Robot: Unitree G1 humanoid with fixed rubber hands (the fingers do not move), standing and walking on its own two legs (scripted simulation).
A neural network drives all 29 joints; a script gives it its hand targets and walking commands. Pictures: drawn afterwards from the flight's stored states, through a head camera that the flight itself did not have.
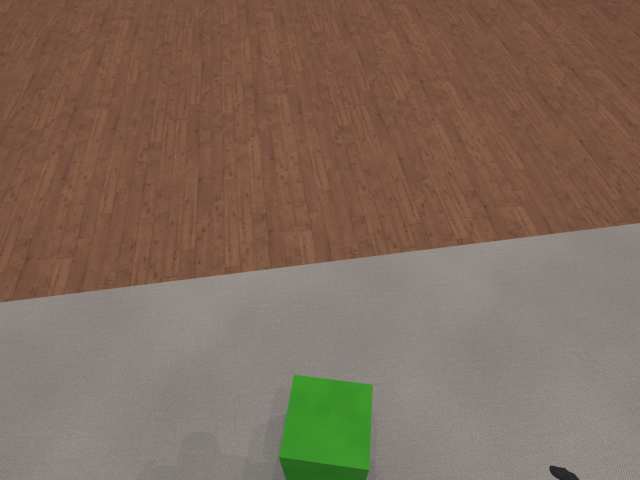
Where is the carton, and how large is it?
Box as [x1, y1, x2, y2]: [279, 375, 372, 479]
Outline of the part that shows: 294,375 279,453 280,462 286,479 365,479 368,471 372,385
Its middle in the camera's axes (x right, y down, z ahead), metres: +0.02 +0.52 +1.06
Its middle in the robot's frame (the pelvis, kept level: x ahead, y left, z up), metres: +0.38 -0.01 -0.66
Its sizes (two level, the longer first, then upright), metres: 0.210 0.200 0.250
